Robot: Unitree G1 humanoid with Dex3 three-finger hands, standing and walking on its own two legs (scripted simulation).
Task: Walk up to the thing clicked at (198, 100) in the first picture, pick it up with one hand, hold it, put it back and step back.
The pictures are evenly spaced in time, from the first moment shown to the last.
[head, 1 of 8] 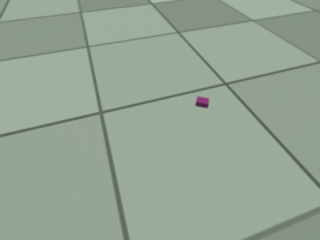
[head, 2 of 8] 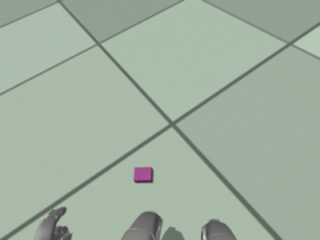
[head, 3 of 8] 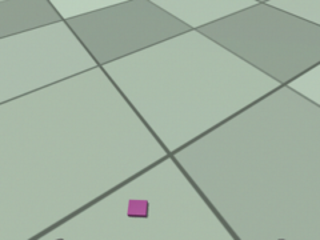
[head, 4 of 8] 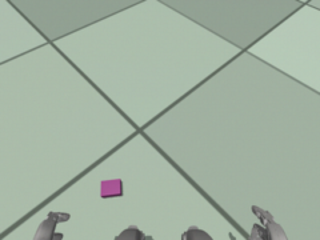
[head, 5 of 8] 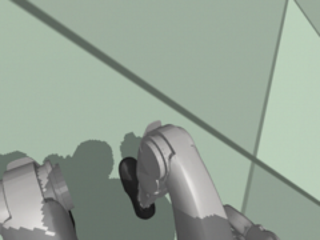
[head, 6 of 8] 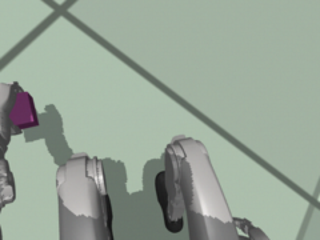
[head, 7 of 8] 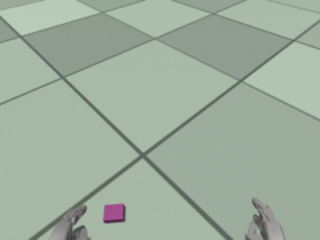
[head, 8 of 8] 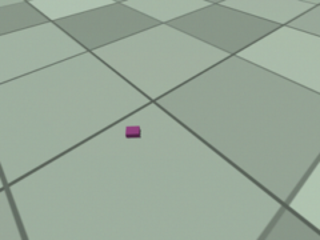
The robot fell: no
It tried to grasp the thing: yes
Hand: left
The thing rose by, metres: 0.68
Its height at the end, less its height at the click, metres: +0.00
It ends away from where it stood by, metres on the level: 0.00
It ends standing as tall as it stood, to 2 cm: yes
